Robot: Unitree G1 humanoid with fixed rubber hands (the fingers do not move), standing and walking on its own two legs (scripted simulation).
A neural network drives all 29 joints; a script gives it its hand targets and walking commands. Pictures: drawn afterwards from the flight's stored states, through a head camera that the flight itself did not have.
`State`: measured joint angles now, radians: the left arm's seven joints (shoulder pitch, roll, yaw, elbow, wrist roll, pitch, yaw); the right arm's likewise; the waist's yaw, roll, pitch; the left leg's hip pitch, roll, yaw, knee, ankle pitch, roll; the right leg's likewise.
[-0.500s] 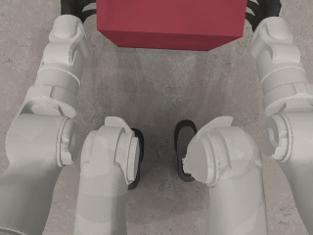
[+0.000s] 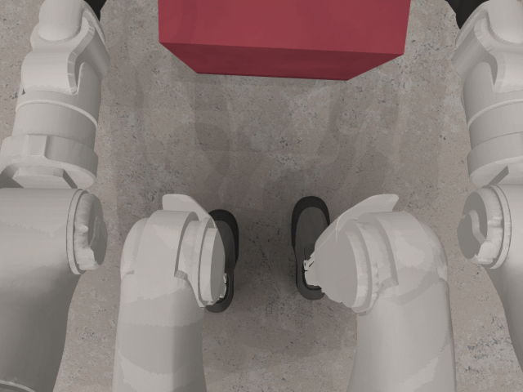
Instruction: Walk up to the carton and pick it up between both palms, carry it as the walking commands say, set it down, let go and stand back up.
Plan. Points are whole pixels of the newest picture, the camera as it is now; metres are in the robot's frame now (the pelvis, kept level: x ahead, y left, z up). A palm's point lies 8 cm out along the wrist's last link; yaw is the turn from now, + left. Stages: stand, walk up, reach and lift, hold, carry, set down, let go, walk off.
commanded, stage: set down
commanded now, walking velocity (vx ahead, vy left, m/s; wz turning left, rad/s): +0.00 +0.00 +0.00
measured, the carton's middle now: out of the picture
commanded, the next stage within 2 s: let go in 1.36 s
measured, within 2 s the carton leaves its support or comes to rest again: neither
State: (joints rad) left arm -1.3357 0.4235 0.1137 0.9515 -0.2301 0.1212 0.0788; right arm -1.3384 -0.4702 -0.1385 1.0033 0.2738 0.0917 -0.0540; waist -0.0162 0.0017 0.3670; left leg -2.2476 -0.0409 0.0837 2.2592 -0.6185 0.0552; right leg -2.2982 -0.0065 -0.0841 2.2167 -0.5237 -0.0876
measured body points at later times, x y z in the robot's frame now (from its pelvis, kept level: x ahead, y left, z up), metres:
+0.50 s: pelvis +0.01 +0.00 +0.12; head +0.35 -0.01 +0.42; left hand +0.57 +0.20 +0.00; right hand +0.54 -0.26 +0.00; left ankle +0.10 +0.09 -0.32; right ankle +0.12 -0.09 -0.32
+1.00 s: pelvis +0.03 +0.00 +0.25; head +0.34 -0.01 +0.58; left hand +0.56 +0.21 +0.16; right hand +0.55 -0.26 +0.16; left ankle +0.10 +0.09 -0.32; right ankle +0.12 -0.09 -0.32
